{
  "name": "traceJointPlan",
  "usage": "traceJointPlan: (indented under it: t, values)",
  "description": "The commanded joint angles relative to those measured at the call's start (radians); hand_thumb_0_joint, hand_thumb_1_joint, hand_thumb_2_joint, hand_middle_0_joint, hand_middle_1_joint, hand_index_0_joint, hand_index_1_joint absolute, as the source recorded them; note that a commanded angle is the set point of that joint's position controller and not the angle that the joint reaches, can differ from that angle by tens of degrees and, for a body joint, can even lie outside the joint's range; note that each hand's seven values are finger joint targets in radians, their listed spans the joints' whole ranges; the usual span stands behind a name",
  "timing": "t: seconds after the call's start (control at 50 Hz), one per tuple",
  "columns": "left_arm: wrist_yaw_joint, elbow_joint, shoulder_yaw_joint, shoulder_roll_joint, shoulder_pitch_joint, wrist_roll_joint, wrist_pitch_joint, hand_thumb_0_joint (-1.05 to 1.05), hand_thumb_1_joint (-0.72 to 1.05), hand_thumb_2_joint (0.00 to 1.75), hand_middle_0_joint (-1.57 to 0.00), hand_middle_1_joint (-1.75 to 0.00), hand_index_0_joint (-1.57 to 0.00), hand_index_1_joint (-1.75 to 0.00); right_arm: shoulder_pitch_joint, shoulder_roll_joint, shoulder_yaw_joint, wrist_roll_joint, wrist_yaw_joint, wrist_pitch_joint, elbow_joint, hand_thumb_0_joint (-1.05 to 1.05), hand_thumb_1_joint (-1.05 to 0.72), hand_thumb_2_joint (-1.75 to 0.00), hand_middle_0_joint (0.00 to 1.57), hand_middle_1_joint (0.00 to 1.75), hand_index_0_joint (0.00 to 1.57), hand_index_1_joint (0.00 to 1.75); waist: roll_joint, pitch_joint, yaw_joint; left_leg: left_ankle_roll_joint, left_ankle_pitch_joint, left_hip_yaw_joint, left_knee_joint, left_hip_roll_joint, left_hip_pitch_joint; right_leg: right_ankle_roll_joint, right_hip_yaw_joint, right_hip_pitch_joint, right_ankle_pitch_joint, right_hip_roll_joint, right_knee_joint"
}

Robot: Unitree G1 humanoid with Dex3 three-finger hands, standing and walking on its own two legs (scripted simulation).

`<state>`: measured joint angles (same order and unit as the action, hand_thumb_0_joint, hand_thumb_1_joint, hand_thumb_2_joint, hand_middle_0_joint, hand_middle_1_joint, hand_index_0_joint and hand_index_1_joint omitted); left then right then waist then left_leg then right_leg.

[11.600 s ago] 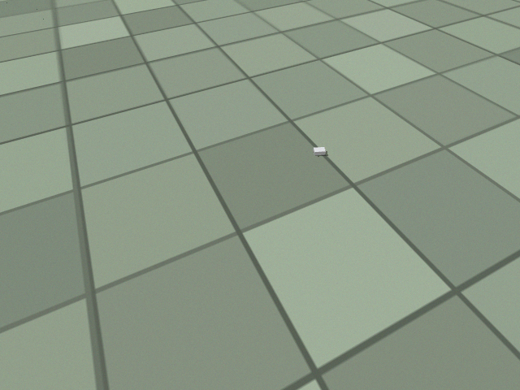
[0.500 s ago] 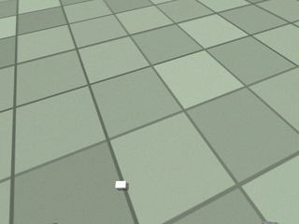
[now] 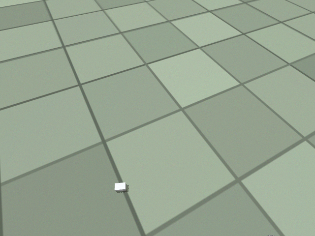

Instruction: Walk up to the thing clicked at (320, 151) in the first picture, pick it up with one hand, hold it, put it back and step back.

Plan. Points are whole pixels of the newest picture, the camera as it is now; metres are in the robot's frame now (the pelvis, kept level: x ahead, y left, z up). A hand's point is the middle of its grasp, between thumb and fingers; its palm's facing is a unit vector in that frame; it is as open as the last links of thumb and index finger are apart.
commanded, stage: walk up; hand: left
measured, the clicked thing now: (120, 186) +0.48 +0.22 -0.75
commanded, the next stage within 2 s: stand in 1.52 s
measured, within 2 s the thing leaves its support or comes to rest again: neither
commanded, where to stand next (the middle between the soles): +0.06 -0.03 m, yaw +2 degrees
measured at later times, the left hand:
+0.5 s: hand out of the picture +0.09 +0.23 -0.14, palm faces +0.00 -0.95 -0.32, open 7.4 cm
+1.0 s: hand out of the picture +0.11 +0.23 -0.14, palm faces +0.01 -0.94 -0.33, open 7.4 cm
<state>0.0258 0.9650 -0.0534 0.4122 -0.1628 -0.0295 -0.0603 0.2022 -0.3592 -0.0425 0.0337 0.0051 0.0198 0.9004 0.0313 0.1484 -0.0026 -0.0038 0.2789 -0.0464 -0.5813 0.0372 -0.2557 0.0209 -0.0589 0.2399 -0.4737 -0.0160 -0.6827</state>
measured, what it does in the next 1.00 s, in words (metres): steps on the spot: right foot, then left foot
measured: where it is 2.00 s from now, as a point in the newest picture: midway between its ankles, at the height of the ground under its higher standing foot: outside the picture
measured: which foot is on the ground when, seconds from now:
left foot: down 0.00-0.06, up 0.08-0.24, down 0.26-1.00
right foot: up 0.00-0.00, down 0.02-1.00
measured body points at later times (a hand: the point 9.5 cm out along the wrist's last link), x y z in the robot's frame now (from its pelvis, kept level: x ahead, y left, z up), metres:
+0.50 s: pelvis +0.01 -0.02 +0.01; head +0.02 -0.02 +0.46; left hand +0.09 +0.28 -0.12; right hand +0.09 -0.33 -0.11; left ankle +0.01 +0.11 -0.73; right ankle -0.01 -0.13 -0.73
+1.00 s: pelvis +0.02 -0.02 +0.02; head +0.03 -0.02 +0.46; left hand +0.11 +0.28 -0.11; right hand +0.12 -0.33 -0.11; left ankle +0.01 +0.11 -0.73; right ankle -0.01 -0.13 -0.73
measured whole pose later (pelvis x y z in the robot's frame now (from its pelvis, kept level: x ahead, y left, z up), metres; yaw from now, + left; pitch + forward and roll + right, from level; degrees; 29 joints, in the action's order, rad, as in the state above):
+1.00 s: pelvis +0.02 -0.02 +0.02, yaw +0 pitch -3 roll +0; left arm 0.02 1.08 -0.02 0.35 -0.11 -0.01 -0.01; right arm 0.12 -0.36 -0.01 0.02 0.00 0.03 1.05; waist 0.00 0.06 0.01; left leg 0.02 0.22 0.00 -0.37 0.02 -0.10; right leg 0.02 -0.02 0.07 -0.25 -0.03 -0.37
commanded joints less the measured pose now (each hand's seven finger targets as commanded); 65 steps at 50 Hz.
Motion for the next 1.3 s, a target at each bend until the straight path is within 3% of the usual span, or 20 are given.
traceJointPlan:
  t: [0.0, 0.02, 0.04, 0.06, 0.1, 0.16, 0.2, 0.22, 0.24, 0.26, 0.28, 0.3, 0.36, 0.4, 0.54, 0.66, 0.92, 1.02, 1.18, 1.28]
  values:
    - [-0.018, -0.022, -0.051, 0.155, -0.088, -0.008, 0.058, 0.00, 0.90, 0.90, -0.20, -0.30, -0.20, -0.30, -0.052, -0.220, -0.045, -0.019, 0.015, 0.007, -0.079, 0.00, -0.90, -0.90, 0.20, 0.30, 0.20, 0.30, -0.071, -0.176, 0.044, -0.076, -0.125, 0.147, 0.032, 0.138, -0.072, 0.046, -0.081, -0.240, 0.210, 0.061, 0.377]
    - [-0.020, -0.042, -0.068, 0.235, -0.057, -0.018, 0.072, 0.00, 0.90, 0.90, -0.20, -0.30, -0.20, -0.30, -0.041, -0.176, -0.035, -0.027, 0.010, 0.004, -0.090, 0.00, -0.90, -0.90, 0.20, 0.30, 0.20, 0.30, 0.122, -0.134, 0.029, -0.007, 0.094, 0.058, -0.087, 0.005, -0.201, 0.120, -0.360, -0.217, 0.100, 0.224, 0.452]
    - [-0.016, -0.066, -0.068, 0.277, 0.003, -0.013, 0.073, 0.00, 0.90, 0.90, -0.20, -0.30, -0.20, -0.30, -0.067, -0.206, -0.044, -0.027, 0.018, -0.003, -0.073, 0.00, -0.90, -0.90, 0.20, 0.30, 0.20, 0.30, 0.127, -0.095, 0.038, 0.001, 0.292, 0.067, -0.208, -0.027, -0.085, 0.220, -0.442, 0.010, -0.059, 0.340, 0.483]
    - [-0.011, -0.085, -0.065, 0.252, 0.043, -0.013, 0.073, 0.00, 0.90, 0.90, -0.20, -0.30, -0.20, -0.30, -0.029, -0.226, -0.053, -0.023, 0.017, -0.003, -0.046, 0.00, -0.90, -0.90, 0.20, 0.30, 0.20, 0.30, 0.102, -0.060, 0.015, 0.000, 0.298, 0.105, -0.253, -0.015, -0.062, 0.234, -0.413, 0.047, -0.069, 0.333, 0.472]
    - [-0.017, -0.091, -0.048, 0.192, 0.046, -0.005, 0.078, 0.00, 0.90, 0.90, -0.20, -0.30, -0.20, -0.30, -0.030, -0.213, -0.043, -0.026, 0.010, 0.007, -0.030, 0.00, -0.90, -0.90, 0.20, 0.30, 0.20, 0.30, 0.108, -0.028, 0.018, -0.006, 0.242, 0.127, -0.215, -0.027, -0.104, 0.184, -0.284, -0.001, 0.069, 0.252, 0.450]
    - [-0.011, -0.098, -0.051, 0.201, 0.029, -0.006, 0.080, 0.00, 0.90, 0.90, -0.20, -0.30, -0.20, -0.30, 0.018, -0.201, -0.030, -0.020, 0.007, 0.028, -0.003, 0.00, -0.90, -0.90, 0.20, 0.30, 0.20, 0.30, 0.147, -0.098, 0.020, 0.004, 0.166, 0.066, -0.023, -0.028, -0.028, 0.157, -0.204, -0.079, 0.263, 0.221, 0.382]
    - [-0.009, -0.104, -0.045, 0.189, 0.044, 0.007, 0.071, 0.00, 0.90, 0.90, -0.20, -0.30, -0.20, -0.30, 0.043, -0.182, -0.029, -0.013, 0.012, 0.038, 0.012, 0.00, -0.90, -0.90, 0.20, 0.30, 0.20, 0.30, 0.116, -0.127, -0.006, -0.001, 0.029, 0.038, 0.189, -0.044, 0.078, 0.126, -0.143, -0.078, 0.384, 0.198, 0.302]
    - [-0.007, -0.108, -0.037, 0.173, 0.056, 0.016, 0.068, 0.00, 0.90, 0.90, -0.20, -0.30, -0.20, -0.30, 0.064, -0.188, -0.036, -0.009, 0.016, 0.044, 0.022, 0.00, -0.90, -0.90, 0.20, 0.30, 0.20, 0.30, 0.085, -0.147, -0.021, -0.011, -0.109, 0.074, 0.270, -0.021, 0.180, 0.095, -0.120, -0.030, 0.430, 0.186, 0.263]
    - [-0.005, -0.111, -0.024, 0.135, 0.048, 0.025, 0.069, 0.00, 0.90, 0.90, -0.20, -0.30, -0.20, -0.30, 0.062, -0.230, -0.049, -0.002, 0.021, 0.052, 0.020, 0.00, -0.90, -0.90, 0.20, 0.30, 0.20, 0.30, 0.000, -0.181, -0.017, -0.039, -0.216, 0.201, 0.277, 0.074, 0.278, 0.045, -0.085, 0.045, 0.420, 0.135, 0.202]
    - [-0.006, -0.097, -0.021, 0.111, 0.042, 0.033, 0.065, 0.00, 0.90, 0.90, -0.20, -0.30, -0.20, -0.30, 0.021, -0.273, -0.052, 0.001, 0.022, 0.057, 0.009, 0.00, -0.90, -0.90, 0.20, 0.30, 0.20, 0.30, -0.086, -0.170, 0.003, -0.105, -0.137, 0.362, 0.313, 0.193, 0.221, 0.009, -0.033, 0.078, 0.227, 0.057, 0.175]
    - [-0.011, -0.068, -0.031, 0.143, 0.021, 0.030, 0.060, 0.00, 0.90, 0.90, -0.20, -0.30, -0.20, -0.30, -0.014, -0.297, -0.053, -0.013, 0.016, 0.054, 0.005, 0.00, -0.90, -0.90, 0.20, 0.30, 0.20, 0.30, -0.085, -0.143, 0.024, -0.166, -0.017, 0.362, 0.301, 0.236, 0.105, 0.012, -0.013, -0.027, 0.073, 0.050, 0.188]
    - [-0.011, -0.057, -0.026, 0.143, 0.007, 0.019, 0.068, 0.00, 0.90, 0.90, -0.20, -0.30, -0.20, -0.30, -0.048, -0.280, -0.045, -0.011, 0.009, 0.052, 0.001, 0.00, -0.90, -0.90, 0.20, 0.30, 0.20, 0.30, -0.084, -0.123, 0.036, -0.150, -0.004, 0.329, 0.291, 0.211, 0.072, 0.020, -0.023, -0.061, 0.088, 0.064, 0.246]
    - [-0.010, -0.031, -0.032, 0.169, 0.022, 0.015, 0.086, 0.00, 0.90, 0.90, -0.20, -0.30, -0.20, -0.30, -0.060, -0.228, -0.025, -0.019, 0.007, 0.046, 0.005, 0.00, -0.90, -0.90, 0.20, 0.30, 0.20, 0.30, -0.093, -0.103, 0.024, -0.048, -0.094, 0.163, 0.228, 0.072, 0.031, 0.048, -0.085, -0.127, 0.283, 0.104, 0.338]
    - [-0.013, -0.027, -0.032, 0.179, 0.047, 0.019, 0.089, 0.00, 0.90, 0.90, -0.20, -0.30, -0.20, -0.30, -0.044, -0.214, -0.020, -0.021, 0.008, 0.044, 0.018, 0.00, -0.90, -0.90, 0.20, 0.30, 0.20, 0.30, -0.061, -0.127, 0.008, -0.028, -0.143, 0.123, 0.196, 0.041, 0.071, 0.061, -0.110, -0.131, 0.364, 0.137, 0.348]
    - [-0.021, 0.003, -0.023, 0.161, 0.070, 0.023, 0.087, 0.00, 0.90, 0.90, -0.20, -0.30, -0.20, -0.30, -0.053, -0.218, -0.019, -0.021, 0.014, 0.043, 0.045, 0.00, -0.90, -0.90, 0.20, 0.30, 0.20, 0.30, -0.013, -0.180, 0.006, -0.045, -0.303, 0.131, 0.193, 0.075, 0.145, 0.043, -0.064, -0.161, 0.502, 0.121, 0.334]
    - [-0.025, 0.028, -0.020, 0.156, 0.079, 0.028, 0.083, 0.00, 0.90, 0.90, -0.20, -0.30, -0.20, -0.30, -0.079, -0.214, -0.017, -0.021, 0.015, 0.039, 0.060, 0.00, -0.90, -0.90, 0.20, 0.30, 0.20, 0.30, -0.013, -0.194, 0.010, -0.045, -0.364, 0.122, 0.196, 0.080, 0.183, 0.033, -0.054, -0.169, 0.558, 0.120, 0.334]
    - [-0.027, 0.050, -0.019, 0.157, 0.101, 0.023, 0.080, 0.00, 0.90, 0.90, -0.20, -0.30, -0.20, -0.30, -0.112, -0.209, -0.016, -0.020, 0.014, 0.031, 0.088, 0.00, -0.90, -0.90, 0.20, 0.30, 0.20, 0.30, -0.017, -0.170, 0.006, -0.042, -0.313, 0.112, 0.238, 0.083, 0.190, 0.027, -0.055, -0.163, 0.508, 0.118, 0.365]
    - [-0.027, 0.055, -0.021, 0.153, 0.102, 0.023, 0.080, 0.00, 0.90, 0.90, -0.20, -0.30, -0.20, -0.30, -0.109, -0.208, -0.013, -0.020, 0.015, 0.034, 0.101, 0.00, -0.90, -0.90, 0.20, 0.30, 0.20, 0.30, -0.027, -0.190, 0.006, -0.042, -0.348, 0.111, 0.244, 0.087, 0.203, 0.028, -0.052, -0.177, 0.525, 0.117, 0.358]
    - [-0.023, 0.066, -0.019, 0.148, 0.098, 0.022, 0.075, 0.00, 0.90, 0.90, -0.20, -0.30, -0.20, -0.30, -0.117, -0.209, -0.011, -0.018, 0.016, 0.034, 0.114, 0.00, -0.90, -0.90, 0.20, 0.30, 0.20, 0.30, -0.039, -0.150, 0.009, -0.042, -0.244, 0.117, 0.269, 0.079, 0.179, 0.029, -0.059, -0.147, 0.424, 0.109, 0.381]
    - [-0.023, 0.069, -0.020, 0.149, 0.103, 0.019, 0.077, 0.00, 0.90, 0.90, -0.20, -0.30, -0.20, -0.30, -0.099, -0.207, -0.010, -0.018, 0.015, 0.034, 0.123, 0.00, -0.90, -0.90, 0.20, 0.30, 0.20, 0.30, -0.019, -0.171, 0.001, -0.042, -0.248, 0.118, 0.267, 0.082, 0.184, 0.028, -0.064, -0.164, 0.439, 0.114, 0.386]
